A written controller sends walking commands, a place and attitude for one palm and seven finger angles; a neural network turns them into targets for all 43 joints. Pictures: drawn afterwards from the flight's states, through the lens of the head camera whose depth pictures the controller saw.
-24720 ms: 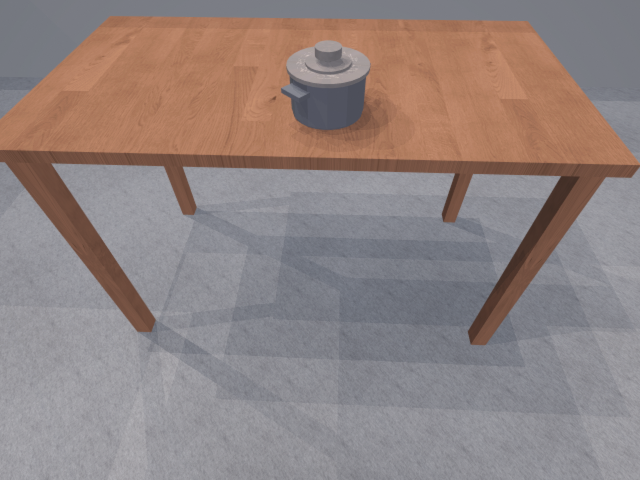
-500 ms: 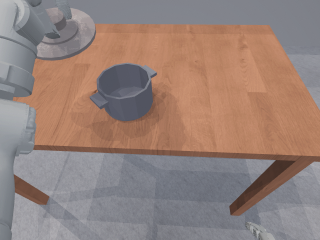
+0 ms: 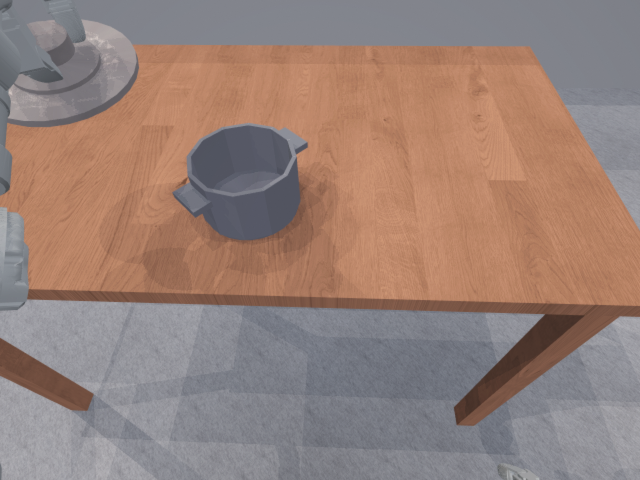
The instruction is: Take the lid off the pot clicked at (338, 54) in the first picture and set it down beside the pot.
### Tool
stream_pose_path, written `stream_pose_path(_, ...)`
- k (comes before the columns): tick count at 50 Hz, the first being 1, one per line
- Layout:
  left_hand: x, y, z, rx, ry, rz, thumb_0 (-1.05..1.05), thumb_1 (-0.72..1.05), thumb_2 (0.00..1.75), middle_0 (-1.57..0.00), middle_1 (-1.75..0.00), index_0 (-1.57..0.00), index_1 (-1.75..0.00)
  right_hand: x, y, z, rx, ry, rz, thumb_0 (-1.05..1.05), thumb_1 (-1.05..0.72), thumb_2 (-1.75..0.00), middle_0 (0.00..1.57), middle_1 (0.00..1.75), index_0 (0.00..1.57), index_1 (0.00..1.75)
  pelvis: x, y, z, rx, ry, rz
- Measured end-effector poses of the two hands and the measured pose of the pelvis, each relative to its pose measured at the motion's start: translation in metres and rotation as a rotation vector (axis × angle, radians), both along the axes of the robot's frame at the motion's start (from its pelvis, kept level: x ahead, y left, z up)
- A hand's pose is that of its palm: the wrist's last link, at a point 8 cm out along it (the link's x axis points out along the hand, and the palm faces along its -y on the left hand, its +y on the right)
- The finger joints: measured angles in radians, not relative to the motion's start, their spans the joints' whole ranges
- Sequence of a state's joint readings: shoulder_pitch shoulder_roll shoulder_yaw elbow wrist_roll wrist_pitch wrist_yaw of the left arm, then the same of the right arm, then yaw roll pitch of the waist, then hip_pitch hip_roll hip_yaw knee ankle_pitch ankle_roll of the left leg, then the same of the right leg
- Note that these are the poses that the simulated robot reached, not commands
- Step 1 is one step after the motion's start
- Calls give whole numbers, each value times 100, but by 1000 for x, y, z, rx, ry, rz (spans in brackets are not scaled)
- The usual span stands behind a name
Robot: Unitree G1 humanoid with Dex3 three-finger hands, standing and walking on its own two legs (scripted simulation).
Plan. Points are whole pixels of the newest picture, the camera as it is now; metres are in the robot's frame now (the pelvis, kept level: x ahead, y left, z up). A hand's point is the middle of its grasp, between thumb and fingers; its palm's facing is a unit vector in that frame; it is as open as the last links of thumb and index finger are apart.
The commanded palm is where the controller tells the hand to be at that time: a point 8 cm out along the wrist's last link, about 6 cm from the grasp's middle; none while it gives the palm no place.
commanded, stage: move the lid sideways beside the pot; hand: left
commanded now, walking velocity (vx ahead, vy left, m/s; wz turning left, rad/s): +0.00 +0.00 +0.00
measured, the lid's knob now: (43, 44) +0.49 +0.27 +0.28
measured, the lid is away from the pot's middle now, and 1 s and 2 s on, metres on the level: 0.17 0.24 0.23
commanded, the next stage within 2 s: lower the lid onto the table in 1.02 s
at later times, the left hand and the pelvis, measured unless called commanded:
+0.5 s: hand out of the picture +0.46 +0.33 +0.29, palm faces -0.19 -0.13 -0.97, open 8.1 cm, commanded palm +0.48 +0.34 +0.38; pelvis +0.01 +0.00 +0.00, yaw -1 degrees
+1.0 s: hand out of the picture +0.47 +0.33 +0.29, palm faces -0.21 -0.14 -0.97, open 8.1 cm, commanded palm +0.49 +0.34 +0.38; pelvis +0.01 +0.00 +0.00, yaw -1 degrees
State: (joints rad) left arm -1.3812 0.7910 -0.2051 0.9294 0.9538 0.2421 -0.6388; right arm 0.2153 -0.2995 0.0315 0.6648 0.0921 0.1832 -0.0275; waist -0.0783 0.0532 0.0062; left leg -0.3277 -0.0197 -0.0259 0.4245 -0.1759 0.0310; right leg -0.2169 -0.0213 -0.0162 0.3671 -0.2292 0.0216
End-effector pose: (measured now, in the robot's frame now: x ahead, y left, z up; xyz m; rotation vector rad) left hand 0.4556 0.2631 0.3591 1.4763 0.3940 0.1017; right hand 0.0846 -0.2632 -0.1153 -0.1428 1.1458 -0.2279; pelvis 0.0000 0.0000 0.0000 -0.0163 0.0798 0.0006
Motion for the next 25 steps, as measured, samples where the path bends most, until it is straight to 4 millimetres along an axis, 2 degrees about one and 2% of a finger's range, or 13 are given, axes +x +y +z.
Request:
stream_pose_path(14, 4, 39, -9, -12, 25, 64, -1, 17, 76, -66, -95, -64, -93, -17, -9, 2, -37, 66, -36, 1, -91, -90, 20, 30, 20, 30, 6, 0, 0, -4, 10, -11)
stream_pose_path(25, 1, 64, -10, -7, 34, 119, -1, 17, 76, -66, -95, -64, -93, -15, -6, 0, -31, 93, -37, 1, -91, -90, 20, 30, 20, 30, 10, 2, 0, -9, 19, -9)
